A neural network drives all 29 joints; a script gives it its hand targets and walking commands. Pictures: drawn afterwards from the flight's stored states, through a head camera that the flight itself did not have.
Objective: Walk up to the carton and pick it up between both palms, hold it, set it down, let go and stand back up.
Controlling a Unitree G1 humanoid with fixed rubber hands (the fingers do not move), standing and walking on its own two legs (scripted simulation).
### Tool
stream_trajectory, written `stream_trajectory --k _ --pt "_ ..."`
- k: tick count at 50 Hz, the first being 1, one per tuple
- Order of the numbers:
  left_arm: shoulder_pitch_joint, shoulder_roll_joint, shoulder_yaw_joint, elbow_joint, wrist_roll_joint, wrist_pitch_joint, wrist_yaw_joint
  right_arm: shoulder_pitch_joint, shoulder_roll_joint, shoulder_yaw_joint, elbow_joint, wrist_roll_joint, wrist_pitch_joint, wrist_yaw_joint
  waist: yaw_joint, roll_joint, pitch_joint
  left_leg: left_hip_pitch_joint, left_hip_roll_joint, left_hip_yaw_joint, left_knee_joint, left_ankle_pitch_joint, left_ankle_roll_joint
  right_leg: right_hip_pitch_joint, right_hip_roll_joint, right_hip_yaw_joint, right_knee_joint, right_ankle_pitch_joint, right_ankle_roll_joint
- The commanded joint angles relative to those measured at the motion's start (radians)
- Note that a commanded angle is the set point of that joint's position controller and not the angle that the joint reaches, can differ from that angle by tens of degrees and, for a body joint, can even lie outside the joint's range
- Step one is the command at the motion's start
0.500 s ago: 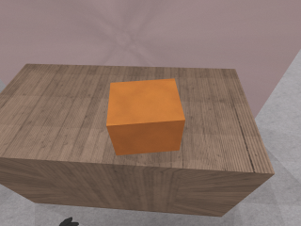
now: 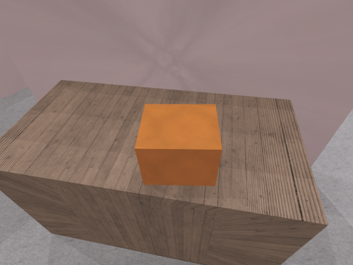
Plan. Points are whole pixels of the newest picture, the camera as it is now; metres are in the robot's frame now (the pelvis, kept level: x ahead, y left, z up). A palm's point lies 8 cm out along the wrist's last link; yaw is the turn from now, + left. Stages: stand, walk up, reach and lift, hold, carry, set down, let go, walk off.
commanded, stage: walk up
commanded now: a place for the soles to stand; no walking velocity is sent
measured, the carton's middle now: (179, 144) +0.50 +0.00 -0.04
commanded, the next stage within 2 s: reach and lift in 0.66 s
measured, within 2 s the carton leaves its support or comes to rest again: neither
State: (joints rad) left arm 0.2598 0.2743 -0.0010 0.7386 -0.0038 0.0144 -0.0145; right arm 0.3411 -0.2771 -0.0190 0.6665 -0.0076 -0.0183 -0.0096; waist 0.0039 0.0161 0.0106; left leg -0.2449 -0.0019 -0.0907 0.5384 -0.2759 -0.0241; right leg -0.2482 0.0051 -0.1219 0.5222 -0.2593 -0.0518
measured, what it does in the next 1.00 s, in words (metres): stands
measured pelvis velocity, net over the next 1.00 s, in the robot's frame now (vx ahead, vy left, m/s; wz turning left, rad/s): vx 0.01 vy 0.00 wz -0.04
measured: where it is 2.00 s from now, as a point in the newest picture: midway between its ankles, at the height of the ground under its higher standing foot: outside the picture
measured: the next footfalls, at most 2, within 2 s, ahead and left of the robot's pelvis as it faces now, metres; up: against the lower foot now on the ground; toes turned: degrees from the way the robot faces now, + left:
none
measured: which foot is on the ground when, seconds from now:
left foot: down 0.00-1.00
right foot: down 0.00-1.00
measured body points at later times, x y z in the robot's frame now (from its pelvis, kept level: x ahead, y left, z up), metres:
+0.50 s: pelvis +0.01 +0.01 +0.00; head +0.01 +0.02 +0.45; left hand +0.09 +0.28 -0.12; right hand +0.13 -0.25 -0.11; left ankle +0.01 +0.14 -0.73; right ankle +0.02 -0.08 -0.73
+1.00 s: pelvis +0.01 +0.00 +0.00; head +0.01 +0.02 +0.45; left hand +0.20 +0.26 -0.09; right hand +0.17 -0.26 -0.07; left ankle +0.01 +0.14 -0.73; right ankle +0.02 -0.08 -0.73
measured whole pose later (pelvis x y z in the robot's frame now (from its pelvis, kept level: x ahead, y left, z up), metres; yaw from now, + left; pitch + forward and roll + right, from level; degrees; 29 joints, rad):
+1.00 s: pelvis +0.01 +0.00 +0.00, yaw -2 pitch -4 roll +0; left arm 0.13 0.26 0.12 0.48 0.03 0.29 0.01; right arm 0.11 -0.22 -0.02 0.81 -0.01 -0.21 0.03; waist 0.01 -0.07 0.07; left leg -0.16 0.04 -0.02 0.52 -0.29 -0.04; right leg -0.18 0.03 -0.08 0.52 -0.27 -0.06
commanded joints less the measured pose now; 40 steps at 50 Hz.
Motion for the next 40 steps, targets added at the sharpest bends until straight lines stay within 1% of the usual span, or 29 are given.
stream_trajectory --k 1,5,11,16,22,33,34,35,36,37,38,39,40 --pt "-0.008 0.150 0.037 -0.068 0.002 -0.015 0.005 0.045 -0.113 -0.031 -0.052 0.002 -0.020 -0.007 -0.005 -0.078 0.015 -0.039 0.050 -0.060 -0.049 0.052 0.054 0.013 -0.176 0.197 -0.197 -0.055 -0.003" --pt "-0.007 0.149 0.037 -0.073 0.002 -0.012 0.005 0.036 -0.118 -0.032 -0.048 0.001 -0.020 -0.010 0.002 -0.058 0.023 -0.060 0.055 -0.075 -0.050 0.081 0.055 0.027 -0.174 0.164 -0.172 -0.022 -0.010" --pt "0.001 0.154 0.039 -0.079 0.006 -0.008 0.006 0.031 -0.127 -0.034 -0.050 0.001 -0.021 -0.011 0.011 -0.012 -0.001 -0.089 0.065 -0.114 -0.049 0.135 0.063 0.074 -0.160 0.120 -0.115 0.033 -0.012" --pt "0.006 0.157 0.040 -0.079 0.010 -0.004 0.008 0.024 -0.133 -0.038 -0.058 0.001 -0.018 -0.012 0.014 0.009 -0.008 -0.111 0.067 -0.148 -0.047 0.161 0.072 0.095 -0.154 0.102 -0.079 0.067 -0.011" --pt "0.013 0.160 0.039 -0.079 0.012 0.000 0.008 0.016 -0.142 -0.043 -0.066 0.000 -0.012 -0.013 0.014 0.022 -0.005 -0.134 0.063 -0.177 -0.046 0.153 0.080 0.103 -0.154 0.093 -0.061 0.066 -0.010" --pt "0.013 0.174 0.042 -0.084 0.014 0.003 0.007 -0.001 -0.147 -0.047 -0.080 0.000 -0.007 -0.014 0.011 -0.003 -0.004 -0.138 0.040 -0.190 -0.018 0.153 0.079 0.095 -0.170 0.082 -0.060 0.047 -0.019" --pt "-0.455 0.230 0.083 -0.320 0.001 0.138 0.029 -0.464 -0.039 -0.126 0.098 -0.108 -0.132 0.006 -0.048 0.016 -0.029 -0.242 0.047 0.089 0.040 -0.061 0.003 -0.080 -0.036 0.065 0.079 -0.122 -0.001" --pt "-0.366 0.170 0.061 -0.308 0.014 0.216 0.051 -0.393 -0.072 -0.138 0.202 -0.111 -0.160 0.031 -0.051 0.027 0.040 -0.332 0.056 0.092 0.014 -0.209 0.017 -0.012 -0.037 0.059 0.101 -0.159 0.004" --pt "-0.313 0.152 0.071 -0.315 0.011 0.261 0.049 -0.391 -0.079 -0.138 0.191 -0.102 -0.165 0.043 -0.044 -0.014 -0.005 -0.359 0.054 0.098 0.027 -0.161 0.027 0.082 -0.040 0.054 0.124 -0.116 0.009" --pt "-0.267 0.146 0.079 -0.334 0.009 0.284 0.046 -0.359 -0.089 -0.138 0.199 -0.100 -0.175 0.049 -0.044 -0.035 -0.045 -0.338 0.052 0.103 0.038 -0.099 0.027 0.117 -0.044 0.061 0.120 -0.063 0.013" --pt "-0.222 0.143 0.084 -0.358 0.011 0.292 0.045 -0.321 -0.104 -0.138 0.214 -0.092 -0.194 0.049 -0.043 -0.031 -0.080 -0.285 0.046 0.109 0.034 -0.034 0.024 0.131 -0.039 0.062 0.101 -0.005 0.013" --pt "-0.165 0.144 0.098 -0.368 0.017 0.290 0.041 -0.289 -0.121 -0.122 0.217 -0.070 -0.217 0.049 -0.032 -0.017 -0.116 -0.202 0.038 0.112 0.018 0.073 0.023 0.150 -0.030 0.056 0.073 0.088 0.015" --pt "-0.118 0.146 0.116 -0.372 0.025 0.285 0.037 -0.272 -0.125 -0.111 0.221 -0.049 -0.238 0.050 -0.018 -0.021 -0.136 -0.121 0.024 0.119 0.002 0.178 0.018 0.177 -0.019 0.050 0.040 0.177 0.021"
